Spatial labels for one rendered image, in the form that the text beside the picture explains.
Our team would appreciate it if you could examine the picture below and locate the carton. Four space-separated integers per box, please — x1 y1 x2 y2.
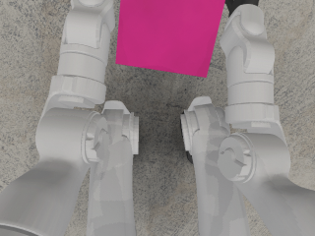
115 0 225 78

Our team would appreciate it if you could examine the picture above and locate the right robot hand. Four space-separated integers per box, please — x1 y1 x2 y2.
224 0 259 17

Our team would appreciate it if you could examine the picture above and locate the robot left forearm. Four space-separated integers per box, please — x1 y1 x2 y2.
35 0 115 150

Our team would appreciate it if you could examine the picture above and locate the left robot shin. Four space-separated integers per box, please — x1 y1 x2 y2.
100 100 130 115

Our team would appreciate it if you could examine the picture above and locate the robot right upper arm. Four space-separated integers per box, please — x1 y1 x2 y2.
217 132 315 236

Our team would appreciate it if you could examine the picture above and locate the robot right forearm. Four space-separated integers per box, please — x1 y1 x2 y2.
220 4 287 146

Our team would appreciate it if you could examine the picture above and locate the robot left upper arm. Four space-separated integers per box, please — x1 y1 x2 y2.
0 107 110 236

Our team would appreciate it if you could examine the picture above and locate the right robot thigh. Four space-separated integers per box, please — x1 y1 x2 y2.
180 103 251 236

